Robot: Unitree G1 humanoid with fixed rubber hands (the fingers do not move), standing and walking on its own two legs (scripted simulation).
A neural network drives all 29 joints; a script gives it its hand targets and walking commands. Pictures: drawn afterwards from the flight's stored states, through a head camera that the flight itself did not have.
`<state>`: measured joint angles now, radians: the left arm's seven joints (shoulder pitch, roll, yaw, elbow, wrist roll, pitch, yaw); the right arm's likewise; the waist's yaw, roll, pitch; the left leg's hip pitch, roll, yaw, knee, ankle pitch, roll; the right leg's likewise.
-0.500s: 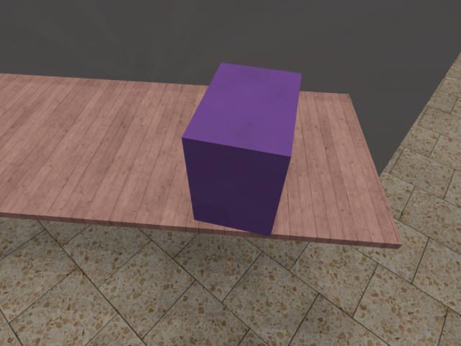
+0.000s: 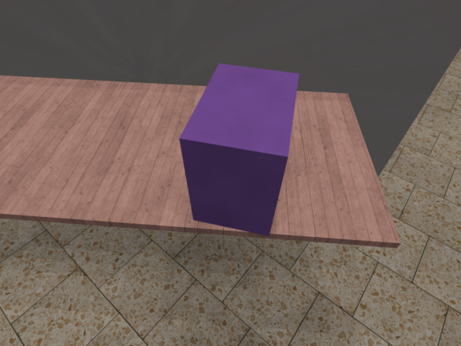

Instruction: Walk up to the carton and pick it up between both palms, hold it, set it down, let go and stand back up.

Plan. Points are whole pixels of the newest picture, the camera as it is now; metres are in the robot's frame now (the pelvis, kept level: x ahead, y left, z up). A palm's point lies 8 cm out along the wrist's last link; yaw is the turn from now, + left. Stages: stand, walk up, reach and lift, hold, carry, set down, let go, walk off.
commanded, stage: stand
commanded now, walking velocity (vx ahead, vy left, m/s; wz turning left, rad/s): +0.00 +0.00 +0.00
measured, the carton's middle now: (244, 149) +0.52 -0.04 +0.02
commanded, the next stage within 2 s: walk up in 0.28 s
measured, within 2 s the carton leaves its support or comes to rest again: neither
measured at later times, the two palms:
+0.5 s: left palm out of the picture -0.03 +0.19 -0.15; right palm out of the picture -0.03 -0.20 -0.15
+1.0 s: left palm out of the picture +0.13 +0.40 -0.16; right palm out of the picture +0.11 -0.13 -0.15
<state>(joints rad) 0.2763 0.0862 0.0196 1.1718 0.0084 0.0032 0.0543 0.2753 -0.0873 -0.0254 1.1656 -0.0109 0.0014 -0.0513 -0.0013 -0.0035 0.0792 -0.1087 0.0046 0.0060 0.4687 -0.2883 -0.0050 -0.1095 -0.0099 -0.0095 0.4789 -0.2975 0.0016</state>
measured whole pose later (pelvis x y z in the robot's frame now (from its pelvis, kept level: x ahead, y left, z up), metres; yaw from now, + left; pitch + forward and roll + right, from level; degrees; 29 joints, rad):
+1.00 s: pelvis +0.05 +0.13 -0.04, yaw -9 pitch -6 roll +1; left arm 0.32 0.29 0.09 0.82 0.04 0.02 0.05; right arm 0.18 -0.22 -0.03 0.80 -0.04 0.00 -0.02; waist 0.02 -0.03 0.20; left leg -0.38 0.10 0.14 0.85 -0.36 0.01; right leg -0.45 0.00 0.08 1.33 -0.58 0.03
